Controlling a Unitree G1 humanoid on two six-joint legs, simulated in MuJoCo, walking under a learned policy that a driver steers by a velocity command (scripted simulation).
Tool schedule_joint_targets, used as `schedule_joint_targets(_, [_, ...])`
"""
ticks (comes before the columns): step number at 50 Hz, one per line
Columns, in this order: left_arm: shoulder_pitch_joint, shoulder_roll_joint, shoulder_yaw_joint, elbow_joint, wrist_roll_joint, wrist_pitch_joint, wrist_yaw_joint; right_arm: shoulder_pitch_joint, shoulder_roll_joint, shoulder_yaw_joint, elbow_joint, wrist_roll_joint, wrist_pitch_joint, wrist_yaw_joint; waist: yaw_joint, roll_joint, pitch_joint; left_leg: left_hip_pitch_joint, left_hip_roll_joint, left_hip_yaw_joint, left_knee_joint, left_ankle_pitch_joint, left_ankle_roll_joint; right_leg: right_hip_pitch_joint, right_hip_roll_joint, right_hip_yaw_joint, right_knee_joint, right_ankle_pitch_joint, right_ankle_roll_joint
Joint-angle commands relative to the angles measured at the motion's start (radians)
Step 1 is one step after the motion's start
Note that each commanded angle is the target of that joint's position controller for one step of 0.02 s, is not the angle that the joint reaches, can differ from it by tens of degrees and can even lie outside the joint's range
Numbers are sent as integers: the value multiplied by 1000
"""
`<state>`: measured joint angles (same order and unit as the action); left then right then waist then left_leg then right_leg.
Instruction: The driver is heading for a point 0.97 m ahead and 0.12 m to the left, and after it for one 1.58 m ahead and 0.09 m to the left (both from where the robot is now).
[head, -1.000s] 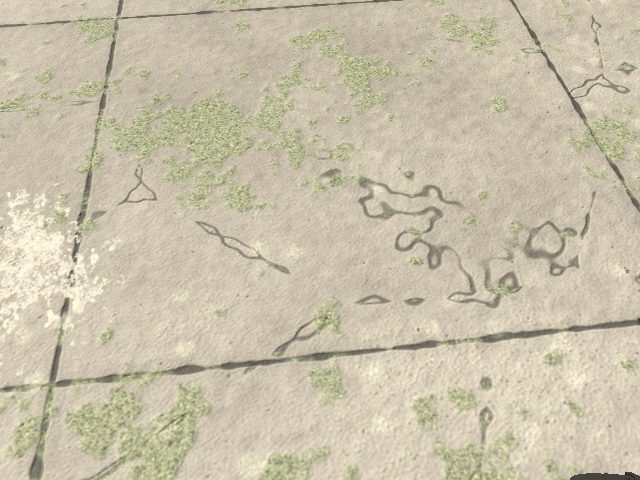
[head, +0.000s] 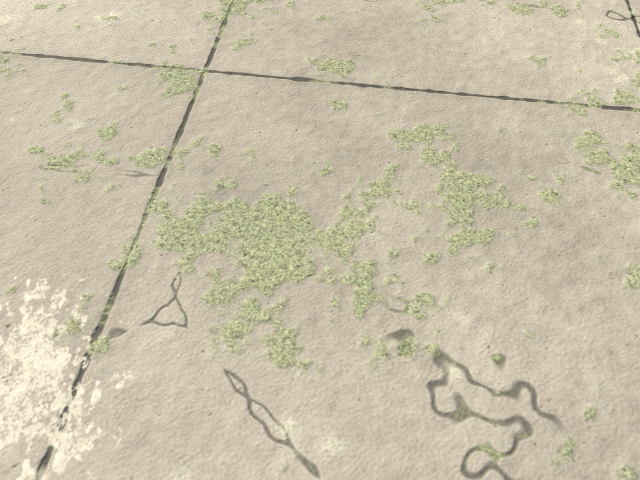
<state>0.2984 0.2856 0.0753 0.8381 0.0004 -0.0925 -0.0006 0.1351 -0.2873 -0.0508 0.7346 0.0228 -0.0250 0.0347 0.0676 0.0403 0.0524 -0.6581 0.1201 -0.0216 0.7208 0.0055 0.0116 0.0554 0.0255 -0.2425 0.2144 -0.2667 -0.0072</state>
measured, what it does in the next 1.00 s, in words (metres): walks ahead, turning left: left foot, then right foot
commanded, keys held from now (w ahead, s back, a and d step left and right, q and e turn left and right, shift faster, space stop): w+q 0.48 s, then w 0.38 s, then w+e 0.14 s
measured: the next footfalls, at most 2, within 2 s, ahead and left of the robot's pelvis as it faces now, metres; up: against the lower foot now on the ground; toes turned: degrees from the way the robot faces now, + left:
left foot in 0.12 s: +0.24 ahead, +0.13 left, +0.00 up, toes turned +7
right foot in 0.62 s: +0.57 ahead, +0.00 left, +0.00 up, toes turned +22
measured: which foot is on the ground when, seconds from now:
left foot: up 0.00-0.10, down 0.12-0.62, up 0.64-1.00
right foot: down 0.00-0.14, up 0.16-0.60, down 0.62-1.00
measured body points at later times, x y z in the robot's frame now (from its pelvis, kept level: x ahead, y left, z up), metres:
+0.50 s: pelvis +0.28 +0.06 +0.01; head +0.31 +0.09 +0.45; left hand +0.44 +0.35 -0.08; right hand +0.42 -0.21 -0.09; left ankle +0.20 +0.12 -0.74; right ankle +0.52 -0.07 -0.69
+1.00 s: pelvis +0.56 +0.11 +0.01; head +0.60 +0.12 +0.45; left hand +0.45 +0.36 -0.12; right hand +0.86 -0.03 -0.08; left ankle +0.66 +0.32 -0.70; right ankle +0.53 -0.02 -0.74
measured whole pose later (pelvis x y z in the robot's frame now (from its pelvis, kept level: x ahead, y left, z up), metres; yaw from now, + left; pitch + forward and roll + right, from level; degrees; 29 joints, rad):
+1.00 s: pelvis +0.56 +0.11 +0.01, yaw +21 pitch +2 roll -1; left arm 0.40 0.27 0.05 0.86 -0.02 -0.08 -0.01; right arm 0.08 -0.27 -0.04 0.66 0.01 -0.07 0.02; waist 0.10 0.04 0.03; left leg -0.62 0.08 -0.07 0.62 -0.01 -0.02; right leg -0.04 0.05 0.01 0.25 -0.24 -0.04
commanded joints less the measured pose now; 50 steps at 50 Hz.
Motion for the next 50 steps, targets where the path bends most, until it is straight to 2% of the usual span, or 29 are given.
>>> schedule_joint_targets(1, [-13,184,48,-47,-20,9,8,-102,-51,-7,-109,0,-12,19,-2,-69,56,-17,-10,36,-69,-36,32,4,-319,65,-49,389,-147])
schedule_joint_targets(4, [-34,222,59,-51,-33,34,13,-35,-99,-34,-123,-1,-2,24,-69,-110,-24,128,-97,114,-79,-188,90,61,-321,27,152,797,-112])
schedule_joint_targets(5, [-50,224,58,-56,-38,44,15,85,-136,-58,-98,2,1,19,-143,-108,-93,288,-147,139,-109,-191,120,30,-297,4,326,891,-91])
schedule_joint_targets(6, [-46,198,46,-63,-34,45,18,260,-201,-95,-51,6,8,4,-228,-75,-185,561,-180,113,-153,-145,159,-109,-253,-16,573,803,-50])
schedule_joint_targets(7, [32,84,9,-108,10,32,15,322,-326,-127,-37,11,14,-16,-176,171,-266,909,59,-312,-179,-180,291,-514,-136,-7,948,119,17])
schedule_joint_targets(8, [22,54,-13,-138,4,-5,5,294,-327,-113,-85,6,-7,-7,-146,189,-429,1062,213,-821,-378,-399,436,-748,24,243,1162,-363,38])
schedule_joint_targets(9, [-109,149,8,-162,-39,-32,-6,279,-239,-86,-84,-2,-25,3,-199,62,-344,1019,206,-745,-451,-405,371,-858,-32,336,1187,-291,14])
schedule_joint_targets(10, [-146,145,5,-178,-49,-46,-7,243,-207,-77,-78,-4,-37,4,-173,40,-222,893,174,-611,-449,-343,334,-878,-72,325,1122,-200,-8])
schedule_joint_targets(11, [-140,139,5,-164,-25,-51,2,174,-172,-66,-85,-2,-41,3,-124,-27,-147,748,128,-493,-442,-227,299,-825,-115,324,1033,-128,-9])
schedule_joint_targets(12, [-123,149,13,-155,-4,-45,7,121,-140,-55,-99,-8,-42,-2,-86,-12,-117,639,93,-411,-452,-115,282,-747,-142,329,959,-79,-3])
schedule_joint_targets(13, [-107,151,16,-151,2,-34,4,96,-131,-50,-115,-18,-41,-7,-64,9,-109,573,70,-377,-472,-52,278,-690,-151,330,931,-48,6])
schedule_joint_targets(17, [-148,101,5,-167,16,-3,5,129,-166,-61,-101,-10,-46,-32,-63,-6,-77,471,25,-265,-502,109,280,-674,-127,297,752,77,68])
schedule_joint_targets(21, [-296,66,-12,-206,7,-9,-4,179,-172,-63,-80,-2,-34,-50,-120,36,-43,435,-31,-221,-488,-17,221,-624,-70,292,448,313,85])
schedule_joint_targets(24, [-369,78,-11,-229,-6,-22,-19,225,-180,-66,-58,3,-27,-54,-149,47,-30,450,-10,-271,-461,-82,205,-576,-40,299,338,366,74])
schedule_joint_targets(27, [-352,105,-2,-225,-6,-36,-35,245,-156,-59,-38,1,-22,-59,-140,66,-35,552,40,-328,-390,-80,191,-564,-47,315,281,322,37])
schedule_joint_targets(29, [-295,121,7,-213,-5,-43,-36,238,-154,-60,-30,-4,-16,-58,-109,95,-38,591,57,-350,-336,15,174,-504,-42,294,264,237,0])
schedule_joint_targets(30, [-213,138,20,-190,1,-47,-30,225,-140,-54,-33,-6,-15,-56,-63,92,-75,592,21,-329,-253,132,155,-391,-24,265,223,234,-28])
schedule_joint_targets(31, [-95,173,33,-172,13,-51,-25,222,-102,-38,-43,-15,-15,-51,-8,58,-188,537,-33,-284,-66,141,126,-182,-97,323,250,246,-80])
schedule_joint_targets(32, [37,253,53,-155,29,-49,-21,322,-49,-19,-56,-12,-22,-51,-8,-136,-350,259,-153,-186,267,-106,56,180,-297,641,258,174,-211])
schedule_joint_targets(33, [107,245,57,-109,9,-38,-37,394,-45,-10,-51,8,-33,-51,-19,-356,-386,10,-222,-160,489,-593,16,304,-415,1012,103,-91,-298])
schedule_joint_targets(34, [76,161,33,-114,-16,-35,-37,305,-136,-29,-46,19,-35,-50,6,-224,-247,-94,-165,-197,576,-545,19,217,-399,978,66,-271,-262])
schedule_joint_targets(35, [15,126,21,-123,-13,-26,-33,198,-158,-34,-67,12,-35,-50,8,-139,-134,-108,-124,-157,572,-460,23,87,-361,832,53,-228,-226])
schedule_joint_targets(36, [-29,111,12,-126,-3,-19,-31,136,-147,-32,-83,-4,-39,-49,-9,-94,-65,-89,-91,-124,524,-398,23,-34,-319,726,30,-118,-215])
schedule_joint_targets(37, [-54,93,4,-124,6,-18,-29,120,-132,-33,-88,-13,-42,-44,-34,-97,-36,-56,-55,-111,463,-348,22,-107,-284,655,8,-19,-209])
schedule_joint_targets(38, [-62,83,-1,-122,11,-20,-26,134,-113,-31,-84,-12,-42,-40,-53,-122,-41,-8,-34,-100,422,-319,20,-147,-257,604,-12,53,-202])
schedule_joint_targets(40, [-49,89,-1,-107,1,-26,-24,147,-76,-23,-77,-11,-39,-36,-63,-142,-53,17,-22,-69,358,-301,7,-173,-239,530,-39,166,-216])
schedule_joint_targets(45, [7,143,10,-69,-17,-14,-12,-15,-31,-1,-127,-24,-53,-31,-22,-108,-23,15,-22,-25,45,-86,-26,-180,-207,409,-76,316,-212])
schedule_joint_targets(47, [44,153,11,-52,-24,-3,-8,-79,-25,2,-139,-19,-62,-23,-1,-107,-13,74,-53,-10,-79,3,-36,-193,-188,382,-62,329,-197])
schedule_joint_targets(50, [104,162,14,-28,-30,13,-2,-155,-38,-2,-160,-9,-75,-8,17,-112,-5,122,-85,-13,-170,41,-37,-161,-214,416,-23,315,-188])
